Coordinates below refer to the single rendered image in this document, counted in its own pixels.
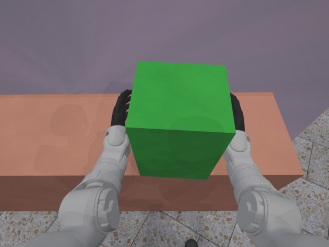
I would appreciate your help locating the carton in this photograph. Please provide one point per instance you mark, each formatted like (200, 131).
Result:
(180, 119)

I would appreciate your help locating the robot left hand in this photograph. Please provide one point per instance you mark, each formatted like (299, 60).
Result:
(119, 115)

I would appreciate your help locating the robot right hand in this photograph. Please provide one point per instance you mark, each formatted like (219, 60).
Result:
(237, 113)

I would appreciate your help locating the pedestal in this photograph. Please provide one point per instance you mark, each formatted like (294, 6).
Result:
(50, 142)

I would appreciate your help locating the left robot forearm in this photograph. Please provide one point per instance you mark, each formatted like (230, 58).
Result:
(110, 168)

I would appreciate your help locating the right robot upper arm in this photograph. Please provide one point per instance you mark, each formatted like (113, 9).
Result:
(273, 221)

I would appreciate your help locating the left robot upper arm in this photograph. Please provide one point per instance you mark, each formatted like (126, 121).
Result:
(86, 217)

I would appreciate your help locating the right robot forearm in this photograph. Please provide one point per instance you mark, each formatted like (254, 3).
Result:
(242, 170)

